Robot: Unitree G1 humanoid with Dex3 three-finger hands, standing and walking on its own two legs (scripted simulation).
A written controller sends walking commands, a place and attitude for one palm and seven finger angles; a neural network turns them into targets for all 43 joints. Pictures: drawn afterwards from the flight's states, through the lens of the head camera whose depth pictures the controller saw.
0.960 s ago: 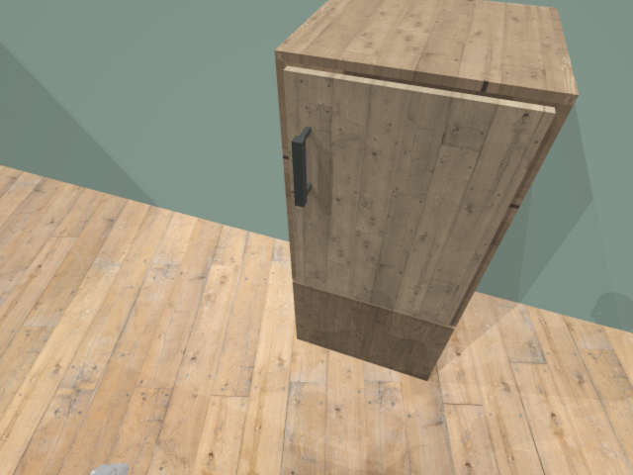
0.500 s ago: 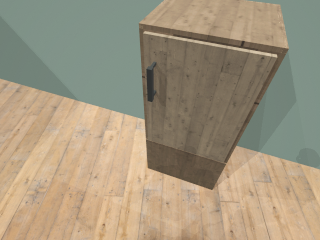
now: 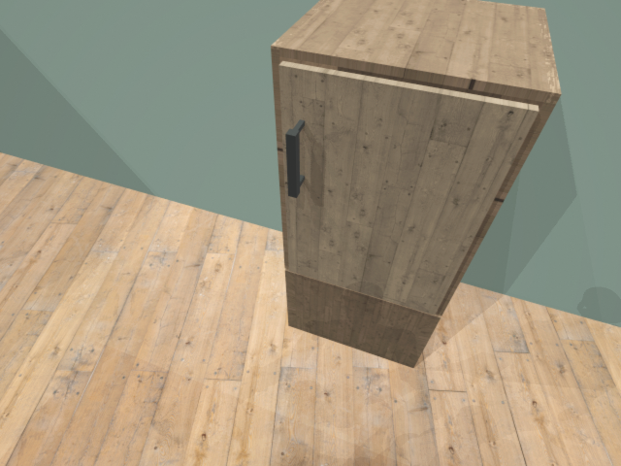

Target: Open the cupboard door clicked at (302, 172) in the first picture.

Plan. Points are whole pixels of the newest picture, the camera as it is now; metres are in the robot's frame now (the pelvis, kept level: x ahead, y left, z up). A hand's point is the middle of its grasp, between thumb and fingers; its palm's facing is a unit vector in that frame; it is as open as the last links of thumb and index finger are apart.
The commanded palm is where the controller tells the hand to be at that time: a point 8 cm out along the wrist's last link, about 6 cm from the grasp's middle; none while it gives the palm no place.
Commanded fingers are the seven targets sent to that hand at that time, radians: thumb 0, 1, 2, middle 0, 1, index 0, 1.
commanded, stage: look at it before walking up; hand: left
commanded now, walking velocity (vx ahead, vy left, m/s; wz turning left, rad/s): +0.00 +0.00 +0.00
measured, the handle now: (297, 159) +0.65 +0.06 +0.02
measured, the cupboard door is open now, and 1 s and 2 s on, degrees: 0 0 0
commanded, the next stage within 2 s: shuffle to correct the standing spot in 0.48 s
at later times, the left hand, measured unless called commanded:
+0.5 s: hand out of the picture +0.09 +0.24 -0.16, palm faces -0.03 -0.94 -0.33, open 7.4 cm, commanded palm none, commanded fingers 0.00 0.90 0.90 -0.20 -0.30 -0.20 -0.30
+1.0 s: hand out of the picture +0.10 +0.21 -0.19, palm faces -0.13 -0.97 -0.22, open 7.4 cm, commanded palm none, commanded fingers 0.00 0.90 0.90 -0.20 -0.30 -0.20 -0.30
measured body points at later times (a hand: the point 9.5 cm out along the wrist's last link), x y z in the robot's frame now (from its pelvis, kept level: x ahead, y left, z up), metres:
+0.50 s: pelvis +0.01 +0.00 +0.00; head +0.03 -0.01 +0.45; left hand +0.09 +0.29 -0.13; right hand +0.09 -0.30 -0.13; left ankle +0.01 +0.12 -0.75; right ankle +0.01 -0.13 -0.75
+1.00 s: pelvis +0.06 +0.01 -0.02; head +0.08 +0.01 +0.43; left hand +0.11 +0.26 -0.17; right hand +0.02 -0.24 -0.16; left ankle +0.01 +0.12 -0.75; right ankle +0.01 -0.10 -0.72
